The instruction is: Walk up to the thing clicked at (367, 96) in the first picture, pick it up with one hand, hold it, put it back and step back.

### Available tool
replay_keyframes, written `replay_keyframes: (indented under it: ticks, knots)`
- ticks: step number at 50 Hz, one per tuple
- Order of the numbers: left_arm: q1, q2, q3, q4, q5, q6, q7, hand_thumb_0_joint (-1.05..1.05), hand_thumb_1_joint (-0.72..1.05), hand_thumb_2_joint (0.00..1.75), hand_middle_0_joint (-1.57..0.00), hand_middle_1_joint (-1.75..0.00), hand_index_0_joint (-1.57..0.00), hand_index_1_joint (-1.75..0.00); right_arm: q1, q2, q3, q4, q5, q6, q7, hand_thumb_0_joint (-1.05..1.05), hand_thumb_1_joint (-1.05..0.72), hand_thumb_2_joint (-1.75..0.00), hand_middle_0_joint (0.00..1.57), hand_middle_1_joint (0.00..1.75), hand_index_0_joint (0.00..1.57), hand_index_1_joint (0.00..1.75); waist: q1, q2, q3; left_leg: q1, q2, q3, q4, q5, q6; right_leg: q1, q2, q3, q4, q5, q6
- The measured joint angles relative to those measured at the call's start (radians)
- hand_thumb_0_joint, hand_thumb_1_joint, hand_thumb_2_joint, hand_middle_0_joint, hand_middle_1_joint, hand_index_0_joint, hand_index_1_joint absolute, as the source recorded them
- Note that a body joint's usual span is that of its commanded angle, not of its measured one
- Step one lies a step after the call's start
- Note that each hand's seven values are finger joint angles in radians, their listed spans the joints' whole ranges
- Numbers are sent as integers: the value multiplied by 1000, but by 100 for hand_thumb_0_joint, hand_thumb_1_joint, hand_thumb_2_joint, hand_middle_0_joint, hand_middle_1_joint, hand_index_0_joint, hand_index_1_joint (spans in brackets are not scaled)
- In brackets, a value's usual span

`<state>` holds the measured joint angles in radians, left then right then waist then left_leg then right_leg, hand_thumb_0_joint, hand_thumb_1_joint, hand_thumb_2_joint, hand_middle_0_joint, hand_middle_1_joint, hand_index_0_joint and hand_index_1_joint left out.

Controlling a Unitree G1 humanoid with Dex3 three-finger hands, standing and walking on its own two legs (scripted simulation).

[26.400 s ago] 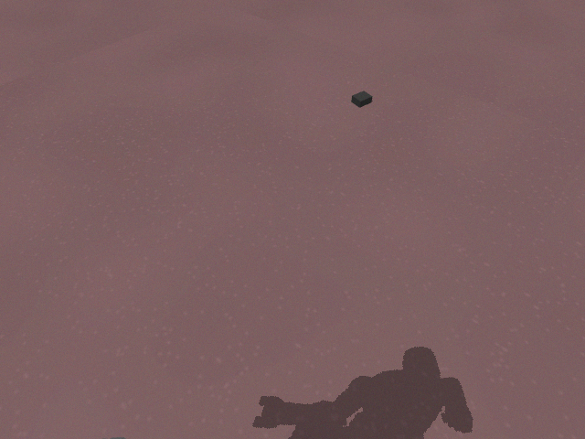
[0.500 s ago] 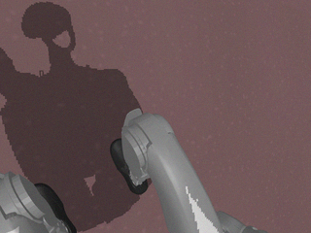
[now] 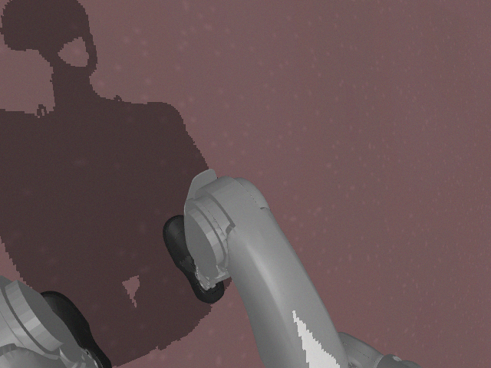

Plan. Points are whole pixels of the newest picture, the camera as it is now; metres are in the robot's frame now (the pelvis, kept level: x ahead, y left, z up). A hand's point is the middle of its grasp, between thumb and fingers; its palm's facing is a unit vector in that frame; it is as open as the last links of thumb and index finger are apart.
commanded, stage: open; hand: left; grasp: from above
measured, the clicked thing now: out of the picture +0.46 +0.33 -0.30
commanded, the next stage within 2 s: withdraw in 1.04 s
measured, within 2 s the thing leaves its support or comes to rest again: neither
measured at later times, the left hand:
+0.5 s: hand out of the picture +0.46 +0.32 -0.26, palm faces -0.08 -0.44 -0.89, open 13.1 cm
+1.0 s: hand out of the picture +0.46 +0.32 -0.26, palm faces -0.07 -0.44 -0.89, open 13.9 cm
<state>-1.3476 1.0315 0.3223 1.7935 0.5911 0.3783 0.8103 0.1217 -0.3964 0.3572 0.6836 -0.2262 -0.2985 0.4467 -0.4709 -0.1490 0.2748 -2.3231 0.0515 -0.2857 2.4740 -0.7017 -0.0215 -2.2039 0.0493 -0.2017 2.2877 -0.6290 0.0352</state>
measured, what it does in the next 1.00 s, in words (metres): stands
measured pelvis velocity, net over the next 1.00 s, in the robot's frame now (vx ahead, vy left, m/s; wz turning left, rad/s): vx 0.00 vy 0.00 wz -0.01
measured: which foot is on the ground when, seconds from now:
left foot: down 0.00-1.00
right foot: down 0.00-1.00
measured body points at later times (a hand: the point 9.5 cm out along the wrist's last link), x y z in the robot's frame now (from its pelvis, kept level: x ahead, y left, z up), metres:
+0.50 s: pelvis +0.00 +0.00 +0.00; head +0.31 +0.11 +0.30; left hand +0.46 +0.34 -0.21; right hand -0.01 -0.24 -0.04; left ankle +0.06 +0.13 -0.29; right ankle +0.12 -0.11 -0.29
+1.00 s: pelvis +0.00 +0.00 +0.00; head +0.31 +0.11 +0.30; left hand +0.46 +0.34 -0.21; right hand -0.01 -0.24 -0.03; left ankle +0.06 +0.13 -0.29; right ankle +0.12 -0.11 -0.29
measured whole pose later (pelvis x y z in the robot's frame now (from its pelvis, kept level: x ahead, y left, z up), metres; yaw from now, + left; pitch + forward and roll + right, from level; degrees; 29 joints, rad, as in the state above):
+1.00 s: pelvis +0.00 +0.00 +0.00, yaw -1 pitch +28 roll -15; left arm -1.35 1.05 0.28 1.79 0.59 0.37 0.79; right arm 0.13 -0.41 0.37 0.67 -0.22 -0.33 0.42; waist -0.48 -0.16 0.28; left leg -2.31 0.05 -0.30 2.47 -0.70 -0.02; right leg -2.18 0.06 -0.21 2.27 -0.62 0.04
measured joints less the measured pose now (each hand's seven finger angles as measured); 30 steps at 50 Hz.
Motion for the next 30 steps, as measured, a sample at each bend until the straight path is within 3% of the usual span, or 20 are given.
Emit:
replay_keyframes:
  ticks: [10,30]
  knots:
    - [0,7,-15,-9,22,-1,-12,-1,-14,67,-44,-66,-46,-67,-5,-1,2,-2,5,-7,-9,1,-91,-90,20,30,20,30,-2,3,-3,1,0,-5,1,-1,3,7,2,-4,-6,1,4]
    - [7,12,-34,1,6,-7,-22,0,-41,94,-20,-90,-19,-92,8,-8,11,-3,3,-22,-24,1,-91,-90,20,30,20,30,-4,-4,2,12,3,-10,-4,3,1,16,5,-8,-15,9,3]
